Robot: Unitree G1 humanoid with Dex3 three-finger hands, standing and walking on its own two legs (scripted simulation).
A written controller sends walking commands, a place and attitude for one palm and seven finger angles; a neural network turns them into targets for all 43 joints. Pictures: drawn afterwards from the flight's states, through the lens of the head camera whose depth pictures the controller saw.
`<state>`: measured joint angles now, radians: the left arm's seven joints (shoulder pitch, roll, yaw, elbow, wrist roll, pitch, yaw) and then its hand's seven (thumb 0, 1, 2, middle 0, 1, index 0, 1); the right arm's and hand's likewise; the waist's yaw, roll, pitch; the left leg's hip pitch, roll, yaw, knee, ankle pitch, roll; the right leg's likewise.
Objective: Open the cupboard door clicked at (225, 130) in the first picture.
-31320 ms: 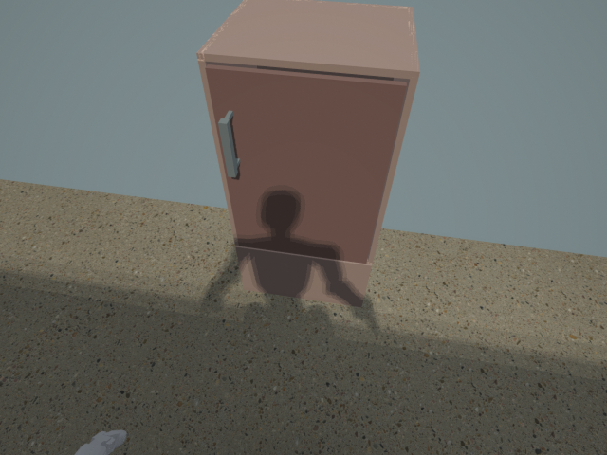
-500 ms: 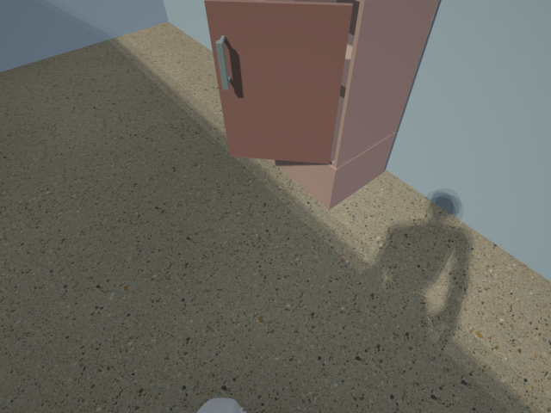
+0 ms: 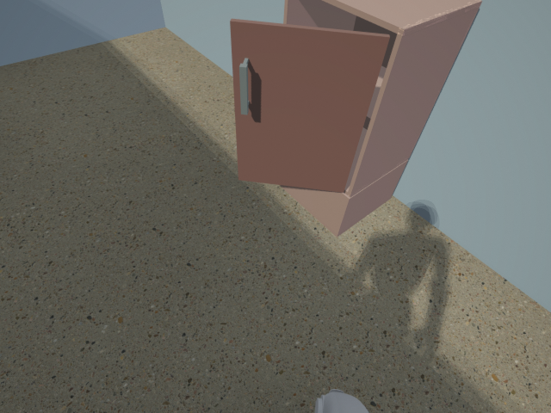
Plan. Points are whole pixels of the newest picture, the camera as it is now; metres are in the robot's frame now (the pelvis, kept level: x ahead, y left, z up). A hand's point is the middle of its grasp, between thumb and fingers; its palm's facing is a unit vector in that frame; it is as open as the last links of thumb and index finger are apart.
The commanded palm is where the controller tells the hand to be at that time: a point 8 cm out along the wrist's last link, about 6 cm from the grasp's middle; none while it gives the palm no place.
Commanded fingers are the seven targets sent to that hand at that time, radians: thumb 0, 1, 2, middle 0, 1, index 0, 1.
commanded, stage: take the last steps up to it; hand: left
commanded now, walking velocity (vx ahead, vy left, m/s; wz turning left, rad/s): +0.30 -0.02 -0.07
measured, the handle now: (245, 87) +0.96 +0.15 -0.05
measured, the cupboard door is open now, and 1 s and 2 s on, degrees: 44 44 44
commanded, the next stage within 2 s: come to a stop and stand still in 0.90 s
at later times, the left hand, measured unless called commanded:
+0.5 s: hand (200, 372) +0.21 +0.14 -0.17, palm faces +0.05 -0.97 -0.22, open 7.1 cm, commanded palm none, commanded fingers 0.00 0.90 0.90 -0.20 -0.30 -0.20 -0.30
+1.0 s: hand (199, 280) +0.39 +0.18 -0.17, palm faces -0.01 -0.98 -0.20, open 7.3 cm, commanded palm none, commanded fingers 0.00 0.90 0.90 -0.20 -0.30 -0.20 -0.30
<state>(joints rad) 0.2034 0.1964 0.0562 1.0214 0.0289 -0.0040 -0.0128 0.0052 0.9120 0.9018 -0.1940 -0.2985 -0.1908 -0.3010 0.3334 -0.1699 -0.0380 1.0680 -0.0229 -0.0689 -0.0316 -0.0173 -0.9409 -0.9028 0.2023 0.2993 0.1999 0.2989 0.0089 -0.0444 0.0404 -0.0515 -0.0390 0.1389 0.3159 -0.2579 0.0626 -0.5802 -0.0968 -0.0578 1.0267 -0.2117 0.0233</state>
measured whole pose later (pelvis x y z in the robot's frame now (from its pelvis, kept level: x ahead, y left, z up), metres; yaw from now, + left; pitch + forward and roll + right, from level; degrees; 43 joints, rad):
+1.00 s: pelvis +0.33 +0.00 +0.00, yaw -2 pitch +0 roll +1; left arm 0.20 0.19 0.05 1.04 0.03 -0.01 0.00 0.01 0.93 0.90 -0.20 -0.30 -0.19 -0.30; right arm 0.26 -0.17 -0.04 1.06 -0.03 -0.05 -0.03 -0.01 -0.95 -0.90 0.20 0.30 0.20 0.30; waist 0.00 -0.02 0.06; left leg -0.16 0.00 0.15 0.40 -0.24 0.04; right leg -0.45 -0.09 -0.07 0.82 -0.32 0.01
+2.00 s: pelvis +0.29 -0.02 -0.01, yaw -3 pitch -3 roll +1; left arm 0.32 0.14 -0.01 1.02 0.02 0.02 0.02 0.00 0.91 0.90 -0.20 -0.30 -0.20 -0.30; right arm 0.30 -0.20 -0.03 0.99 -0.03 0.02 -0.01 0.00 -0.92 -0.90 0.20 0.30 0.20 0.30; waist -0.01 0.05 0.02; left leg -0.31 0.02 0.07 0.53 -0.22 0.01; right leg -0.31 -0.01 -0.01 0.60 -0.29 -0.02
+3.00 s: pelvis +0.18 -0.01 -0.01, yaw -2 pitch -1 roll +1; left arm 0.25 0.16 0.05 1.02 0.03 0.02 0.02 0.01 0.93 0.90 -0.20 -0.30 -0.19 -0.30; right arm 0.43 -0.10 -0.02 1.09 -0.03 0.01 -0.04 0.00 -0.91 -0.90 0.20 0.30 0.19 0.30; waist 0.00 -0.01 -0.01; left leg -0.26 -0.04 0.04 0.51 -0.23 0.05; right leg -0.46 -0.01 0.01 0.93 -0.34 -0.01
